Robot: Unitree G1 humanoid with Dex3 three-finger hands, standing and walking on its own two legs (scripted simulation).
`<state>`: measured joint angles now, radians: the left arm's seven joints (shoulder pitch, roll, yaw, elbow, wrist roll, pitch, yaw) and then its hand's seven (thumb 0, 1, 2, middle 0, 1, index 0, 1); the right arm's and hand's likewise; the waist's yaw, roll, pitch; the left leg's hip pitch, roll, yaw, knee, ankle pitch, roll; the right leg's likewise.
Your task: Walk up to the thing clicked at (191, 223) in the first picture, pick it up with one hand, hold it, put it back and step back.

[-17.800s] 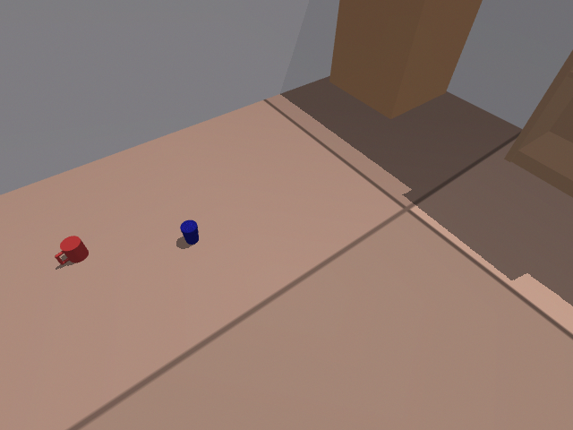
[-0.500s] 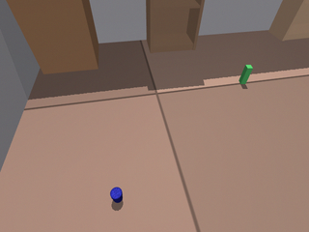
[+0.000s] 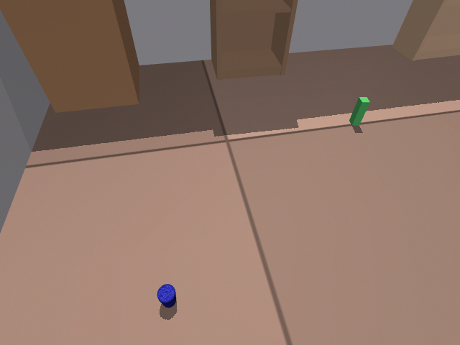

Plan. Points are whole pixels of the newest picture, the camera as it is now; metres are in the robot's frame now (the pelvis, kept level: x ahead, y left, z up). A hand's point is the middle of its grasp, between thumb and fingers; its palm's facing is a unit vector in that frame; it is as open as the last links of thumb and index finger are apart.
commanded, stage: stand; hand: left
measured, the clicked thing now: (167, 297) +0.43 +0.25 -0.74
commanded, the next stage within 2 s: none
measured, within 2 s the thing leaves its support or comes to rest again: neither
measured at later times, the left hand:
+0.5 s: hand out of the picture +0.05 +0.26 -0.15, palm faces -0.01 -0.94 -0.35, open 7.4 cm
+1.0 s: hand out of the picture +0.06 +0.26 -0.15, palm faces -0.02 -0.93 -0.35, open 7.4 cm
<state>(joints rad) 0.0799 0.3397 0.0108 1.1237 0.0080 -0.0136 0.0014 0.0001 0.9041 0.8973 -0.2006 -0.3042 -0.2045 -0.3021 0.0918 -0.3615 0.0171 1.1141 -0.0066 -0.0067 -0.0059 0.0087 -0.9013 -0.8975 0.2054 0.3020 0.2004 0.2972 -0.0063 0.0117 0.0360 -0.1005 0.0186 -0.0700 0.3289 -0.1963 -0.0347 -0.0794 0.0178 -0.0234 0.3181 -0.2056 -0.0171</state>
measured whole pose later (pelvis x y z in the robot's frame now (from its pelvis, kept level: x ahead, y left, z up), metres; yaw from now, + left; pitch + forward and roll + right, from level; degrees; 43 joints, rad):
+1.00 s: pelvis -0.01 +0.00 +0.00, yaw +0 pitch -2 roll +0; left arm 0.11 0.35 0.00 1.13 0.01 -0.01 0.00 0.00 0.90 0.90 -0.20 -0.30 -0.20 -0.30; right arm 0.13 -0.36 0.02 1.12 -0.01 -0.01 0.00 0.01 -0.90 -0.90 0.21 0.30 0.20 0.30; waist 0.00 0.01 0.05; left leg -0.10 0.01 -0.07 0.31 -0.18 -0.03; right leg -0.09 0.01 -0.02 0.33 -0.20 -0.02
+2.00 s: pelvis -0.01 +0.00 +0.00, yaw -1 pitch -2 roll +0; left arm 0.13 0.35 0.00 1.13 0.01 -0.01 0.00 0.00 0.90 0.90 -0.20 -0.30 -0.20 -0.30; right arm 0.13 -0.36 0.02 1.11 -0.01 -0.01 0.00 0.01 -0.90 -0.90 0.21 0.30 0.20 0.30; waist 0.00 0.01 0.05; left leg -0.09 0.02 -0.06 0.31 -0.18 -0.03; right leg -0.08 0.01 -0.01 0.32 -0.19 -0.01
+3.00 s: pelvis -0.02 +0.01 -0.03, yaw -2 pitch +8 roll +0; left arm 0.00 0.33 0.13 0.94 0.13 0.10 0.00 0.00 0.08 0.90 -0.12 -0.93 -0.14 -0.90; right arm 0.24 -0.25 -0.01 0.73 0.03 -0.04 -0.02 0.01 -0.92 -0.90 0.21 0.30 0.20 0.30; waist -0.03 0.00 -0.05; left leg -0.51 0.01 -0.03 0.72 -0.35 -0.02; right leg -0.51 0.01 0.01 0.71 -0.34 0.00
